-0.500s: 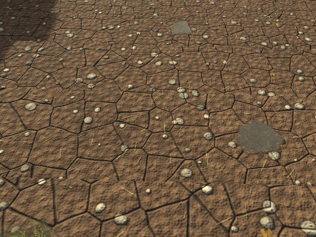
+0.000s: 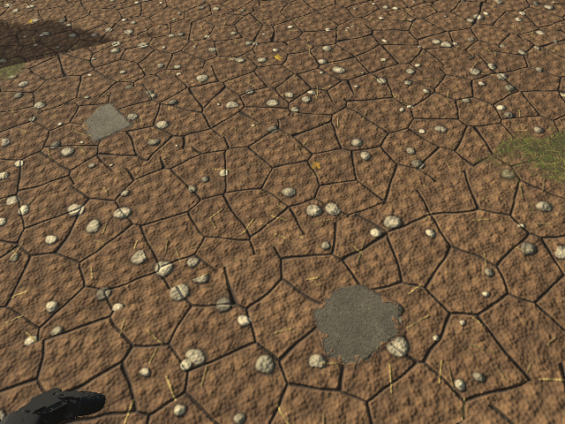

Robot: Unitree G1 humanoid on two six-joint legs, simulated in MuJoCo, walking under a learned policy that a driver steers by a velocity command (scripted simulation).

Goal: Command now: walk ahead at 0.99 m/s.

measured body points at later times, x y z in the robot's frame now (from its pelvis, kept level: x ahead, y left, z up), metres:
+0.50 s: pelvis +0.48 +0.04 -0.09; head +0.49 +0.06 +0.36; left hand +0.32 +0.30 -0.22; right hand +0.74 -0.17 -0.17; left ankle +0.62 +0.13 -0.79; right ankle +0.26 -0.10 -0.72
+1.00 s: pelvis +0.93 +0.20 -0.18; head +0.93 +0.19 +0.27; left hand +0.77 +0.43 -0.29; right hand +1.26 +0.10 -0.26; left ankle +0.86 +0.26 -0.82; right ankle +1.00 +0.08 -0.90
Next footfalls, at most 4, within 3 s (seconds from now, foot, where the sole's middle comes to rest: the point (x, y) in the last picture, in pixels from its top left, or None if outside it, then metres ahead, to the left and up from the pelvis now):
0.14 right None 0.29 -0.10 -0.77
0.54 left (228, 397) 0.64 0.12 -0.93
0.84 right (230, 273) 1.03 0.11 -0.93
1.26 left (118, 282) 1.13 0.50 -1.09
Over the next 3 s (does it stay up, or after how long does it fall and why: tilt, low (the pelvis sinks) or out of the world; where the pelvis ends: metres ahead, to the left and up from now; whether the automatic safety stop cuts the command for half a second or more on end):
stays up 2.43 0.98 -0.64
